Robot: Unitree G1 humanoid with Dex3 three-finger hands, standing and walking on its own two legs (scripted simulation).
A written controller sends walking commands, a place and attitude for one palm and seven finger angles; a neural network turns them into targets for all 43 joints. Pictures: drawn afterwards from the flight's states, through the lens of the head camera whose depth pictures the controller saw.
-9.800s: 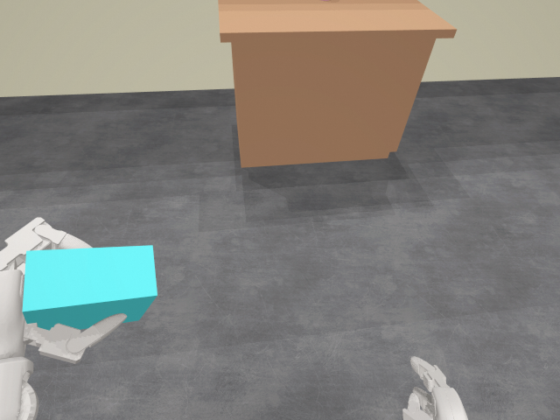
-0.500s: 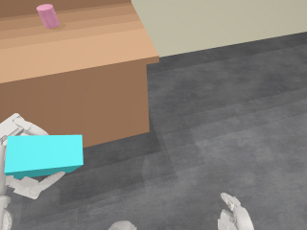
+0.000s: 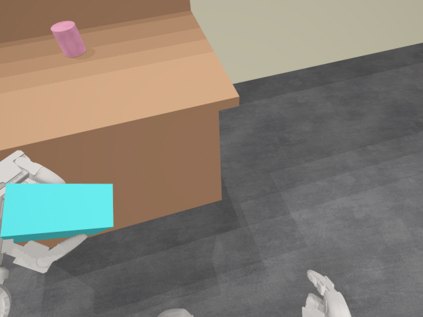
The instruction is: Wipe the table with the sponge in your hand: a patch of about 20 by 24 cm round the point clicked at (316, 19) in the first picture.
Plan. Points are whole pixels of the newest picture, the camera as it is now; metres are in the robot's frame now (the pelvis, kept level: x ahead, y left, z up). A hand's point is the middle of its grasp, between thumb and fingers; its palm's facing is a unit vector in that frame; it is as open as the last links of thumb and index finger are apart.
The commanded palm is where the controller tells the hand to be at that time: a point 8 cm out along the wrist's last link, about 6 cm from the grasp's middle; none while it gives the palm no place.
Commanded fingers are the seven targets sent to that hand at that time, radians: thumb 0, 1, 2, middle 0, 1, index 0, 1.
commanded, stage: take the last steps up to it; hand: left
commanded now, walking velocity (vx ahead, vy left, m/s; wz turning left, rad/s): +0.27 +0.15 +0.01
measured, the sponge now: (73, 213) +0.23 +0.20 +0.16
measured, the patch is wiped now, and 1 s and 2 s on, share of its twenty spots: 0.00 0.00 0.00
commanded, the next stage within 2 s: come to a stop and stand still in 0.44 s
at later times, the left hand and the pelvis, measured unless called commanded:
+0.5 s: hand (14, 135) +0.34 +0.32 +0.20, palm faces +0.35 -0.81 -0.48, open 10.0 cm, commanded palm +0.28 +0.36 +0.19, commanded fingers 0.00 0.10 1.30 -1.20 -1.60 -1.20 -1.60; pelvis +0.11 +0.09 +0.01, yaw -2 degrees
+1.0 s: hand (9, 133) +0.36 +0.34 +0.19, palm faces +0.32 -0.83 -0.45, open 10.0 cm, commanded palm +0.31 +0.38 +0.19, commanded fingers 0.00 0.10 1.30 -1.20 -1.60 -1.20 -1.60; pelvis +0.13 +0.11 +0.01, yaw -3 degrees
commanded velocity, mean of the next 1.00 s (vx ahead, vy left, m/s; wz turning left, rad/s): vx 0.05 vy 0.05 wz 0.01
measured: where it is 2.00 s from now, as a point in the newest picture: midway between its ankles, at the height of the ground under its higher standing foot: outside the picture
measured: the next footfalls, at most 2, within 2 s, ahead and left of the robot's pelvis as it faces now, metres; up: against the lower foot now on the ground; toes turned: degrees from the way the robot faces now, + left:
left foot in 0.28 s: +0.17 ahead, +0.20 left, +0.00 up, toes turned +8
right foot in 0.58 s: +0.16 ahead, +0.00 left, +0.00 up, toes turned -7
